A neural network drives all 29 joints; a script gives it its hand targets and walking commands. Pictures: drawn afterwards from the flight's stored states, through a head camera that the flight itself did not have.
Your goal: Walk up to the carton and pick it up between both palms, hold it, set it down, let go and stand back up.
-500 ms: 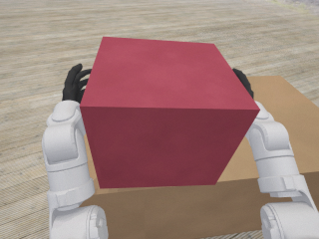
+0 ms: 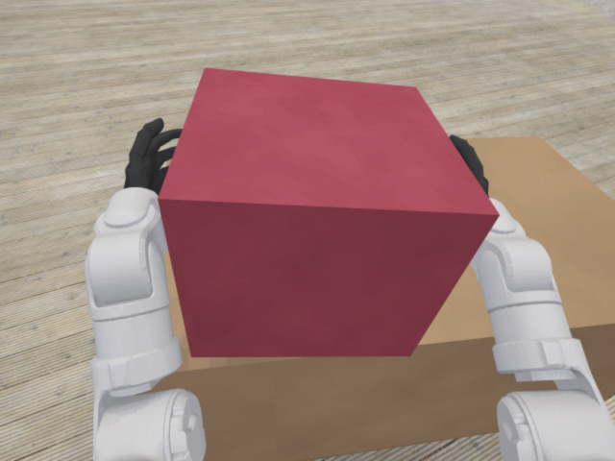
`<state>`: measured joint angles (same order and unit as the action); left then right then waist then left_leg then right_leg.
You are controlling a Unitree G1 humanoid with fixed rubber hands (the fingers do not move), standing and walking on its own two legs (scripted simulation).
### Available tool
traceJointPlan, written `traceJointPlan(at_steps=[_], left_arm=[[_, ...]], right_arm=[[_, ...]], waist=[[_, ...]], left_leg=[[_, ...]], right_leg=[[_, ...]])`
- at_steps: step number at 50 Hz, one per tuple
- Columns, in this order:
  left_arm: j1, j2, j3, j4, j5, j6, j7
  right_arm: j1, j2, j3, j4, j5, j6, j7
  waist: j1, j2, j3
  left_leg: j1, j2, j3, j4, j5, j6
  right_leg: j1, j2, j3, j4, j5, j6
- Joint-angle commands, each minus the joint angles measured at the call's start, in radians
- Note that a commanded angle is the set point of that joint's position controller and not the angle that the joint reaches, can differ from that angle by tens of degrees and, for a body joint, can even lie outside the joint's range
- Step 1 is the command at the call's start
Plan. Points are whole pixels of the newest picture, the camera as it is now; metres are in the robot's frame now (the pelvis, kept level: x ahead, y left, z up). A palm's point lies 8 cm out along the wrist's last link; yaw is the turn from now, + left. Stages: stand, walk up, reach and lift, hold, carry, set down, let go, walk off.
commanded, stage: hold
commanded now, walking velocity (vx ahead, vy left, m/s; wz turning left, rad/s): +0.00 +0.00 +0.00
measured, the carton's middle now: (309, 214) +0.38 +0.01 +0.16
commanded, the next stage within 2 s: none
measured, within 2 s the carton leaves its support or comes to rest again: neither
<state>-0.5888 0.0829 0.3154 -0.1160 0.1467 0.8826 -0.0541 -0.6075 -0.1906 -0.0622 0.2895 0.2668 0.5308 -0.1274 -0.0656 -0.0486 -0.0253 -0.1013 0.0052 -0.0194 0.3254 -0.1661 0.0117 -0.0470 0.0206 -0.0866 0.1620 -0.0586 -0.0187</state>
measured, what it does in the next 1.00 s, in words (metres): stands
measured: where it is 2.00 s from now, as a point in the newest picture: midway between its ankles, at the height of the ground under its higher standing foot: outside the picture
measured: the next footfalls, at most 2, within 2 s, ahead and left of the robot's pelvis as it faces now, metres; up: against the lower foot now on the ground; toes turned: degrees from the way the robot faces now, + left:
none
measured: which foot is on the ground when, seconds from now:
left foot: down 0.00-1.00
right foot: down 0.00-1.00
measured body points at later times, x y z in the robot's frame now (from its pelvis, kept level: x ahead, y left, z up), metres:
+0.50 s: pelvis +0.02 +0.00 +0.00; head -0.02 +0.04 +0.45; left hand +0.36 +0.20 +0.22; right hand +0.37 -0.18 +0.21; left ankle +0.01 +0.11 -0.75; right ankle +0.02 -0.11 -0.75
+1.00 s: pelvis +0.00 +0.00 +0.00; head -0.04 +0.03 +0.45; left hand +0.36 +0.20 +0.22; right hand +0.37 -0.18 +0.21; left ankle +0.01 +0.11 -0.75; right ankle +0.02 -0.11 -0.75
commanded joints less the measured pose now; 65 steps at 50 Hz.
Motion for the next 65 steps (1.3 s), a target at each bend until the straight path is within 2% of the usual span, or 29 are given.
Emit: traceJointPlan(at_steps=[1,8,11,15,20,21,26,27,30,34,37,39,45,51,53,55,58,61,64,65], left_arm=[[-0.581,-0.334,-0.475,-0.21,-0.12,-0.064,-0.086],[-0.554,-0.322,-0.442,-0.196,-0.097,-0.023,-0.097],[-0.567,-0.32,-0.469,-0.238,-0.117,-0.032,-0.089],[-0.568,-0.339,-0.493,-0.28,-0.14,-0.039,-0.085],[-0.552,-0.326,-0.505,-0.311,-0.136,-0.018,-0.081],[-0.54,-0.327,-0.508,-0.321,-0.143,-0.015,-0.08],[-0.521,-0.313,-0.498,-0.331,-0.137,0.011,-0.082],[-0.515,-0.307,-0.492,-0.329,-0.133,0.015,-0.084],[-0.514,-0.32,-0.48,-0.302,-0.13,0.021,-0.089],[-0.553,-0.309,-0.461,-0.283,-0.12,0.021,-0.092],[-0.584,-0.313,-0.448,-0.248,-0.118,0.017,-0.091],[-0.598,-0.324,-0.445,-0.232,-0.12,0.005,-0.092],[-0.64,-0.34,-0.45,-0.204,-0.122,-0.03,-0.088],[-0.602,-0.331,-0.429,-0.166,-0.1,-0.043,-0.094],[-0.608,-0.333,-0.438,-0.168,-0.104,-0.046,-0.095],[-0.601,-0.34,-0.442,-0.195,-0.099,-0.049,-0.093],[-0.592,-0.34,-0.45,-0.198,-0.104,-0.052,-0.093],[-0.582,-0.335,-0.464,-0.209,-0.111,-0.061,-0.094],[-0.556,-0.333,-0.469,-0.236,-0.112,-0.062,-0.092],[-0.549,-0.331,-0.472,-0.228,-0.108,-0.059,-0.092]], right_arm=[[-0.772,0.346,0.311,-0.409,0.097,-0.065,0.053],[-0.723,0.319,0.299,-0.321,0.116,-0.037,0.038],[-0.754,0.335,0.321,-0.379,0.141,-0.038,0.04],[-0.77,0.333,0.333,-0.446,0.149,-0.04,0.037],[-0.734,0.318,0.336,-0.466,0.148,-0.024,0.032],[-0.736,0.312,0.336,-0.478,0.153,-0.021,0.032],[-0.699,0.29,0.319,-0.429,0.157,-0.003,0.038],[-0.7,0.276,0.319,-0.421,0.159,-0.003,0.037],[-0.711,0.28,0.321,-0.417,0.163,0.006,0.043],[-0.731,0.275,0.282,-0.385,0.139,0.007,0.052],[-0.753,0.274,0.258,-0.332,0.119,0.002,0.061],[-0.783,0.281,0.245,-0.355,0.107,-0.008,0.069],[-0.82,0.311,0.247,-0.344,0.068,-0.032,0.078],[-0.772,0.308,0.237,-0.331,0.043,-0.045,0.076],[-0.774,0.322,0.247,-0.329,0.052,-0.052,0.077],[-0.766,0.329,0.259,-0.327,0.062,-0.055,0.08],[-0.769,0.335,0.274,-0.369,0.068,-0.062,0.076],[-0.766,0.343,0.28,-0.405,0.067,-0.07,0.071],[-0.758,0.341,0.295,-0.438,0.084,-0.075,0.061],[-0.744,0.34,0.3,-0.418,0.08,-0.072,0.056]], waist=[[0.001,0.082,-0.464],[-0.01,0.097,-0.339],[0.002,0.076,-0.372],[-0.016,0.073,-0.411],[-0.02,0.099,-0.418],[-0.012,0.1,-0.434],[-0.023,0.101,-0.389],[-0.021,0.107,-0.365],[-0.014,0.093,-0.342],[-0.015,0.11,-0.332],[-0.027,0.098,-0.315],[-0.022,0.092,-0.329],[-0.024,0.081,-0.395],[-0.019,0.082,-0.414],[-0.022,0.083,-0.423],[-0.014,0.109,-0.43],[-0.009,0.073,-0.424],[-0.012,0.081,-0.437],[-0.008,0.063,-0.432],[-0.013,0.067,-0.415]], left_leg=[[0.053,-0.033,0.014,-0.021,0.323,-0.031],[0.019,-0.028,0.013,-0.05,0.283,-0.04],[0.039,-0.032,0.016,-0.039,0.338,-0.037],[0.108,-0.03,0.011,-0.01,0.409,-0.043],[0.121,-0.032,0.01,0.004,0.44,-0.048],[0.124,-0.029,0.006,0.006,0.449,-0.053],[0.135,-0.028,0.007,0.001,0.449,-0.064],[0.127,-0.03,0.009,-0.003,0.435,-0.071],[0.106,-0.026,0.006,-0.018,0.381,-0.059],[0.053,-0.02,0.011,-0.039,0.315,-0.056],[0.048,-0.021,0.016,-0.049,0.255,-0.059],[0.06,-0.014,0.005,-0.052,0.217,-0.05],[0.042,-0.022,0.012,-0.05,0.218,-0.045],[0.036,-0.026,0.017,-0.058,0.199,-0.042],[0.037,-0.027,0.02,-0.064,0.206,-0.038],[0.036,-0.031,0.015,-0.062,0.232,-0.041],[0.055,-0.026,0.007,-0.054,0.266,-0.033],[0.061,-0.03,0.007,-0.058,0.274,-0.032],[0.068,-0.033,0.013,-0.045,0.318,-0.034],[0.063,-0.032,0.008,-0.04,0.325,-0.035]], right_leg=[[0.273,0.024,0.045,0.035,0.218,0.004],[0.248,0.018,0.049,0.024,0.195,0.005],[0.277,0.02,0.047,0.029,0.247,0.011],[0.26,0.035,0.041,0.034,0.281,0.005],[0.253,0.031,0.044,0.033,0.301,0.001],[0.256,0.034,0.042,0.038,0.299,0.005],[0.246,0.039,0.032,0.019,0.27,-0.001],[0.232,0.041,0.03,0.015,0.25,-0.006],[0.228,0.033,0.034,0.012,0.216,-0.005],[0.231,0.029,0.031,0.009,0.177,-0.008],[0.221,0.028,0.027,0.0,0.119,-0.004],[0.192,0.026,0.029,0.002,0.08,-0.005],[0.214,0.024,0.03,0.009,0.1,-0.004],[0.246,0.02,0.028,0.012,0.103,0.0],[0.243,0.02,0.035,0.014,0.107,0.004],[0.251,0.015,0.041,0.014,0.129,0.004],[0.267,0.023,0.032,0.026,0.17,0.007],[0.274,0.021,0.039,0.027,0.194,0.011],[0.291,0.022,0.039,0.035,0.243,0.016],[0.298,0.019,0.047,0.031,0.258,0.013]])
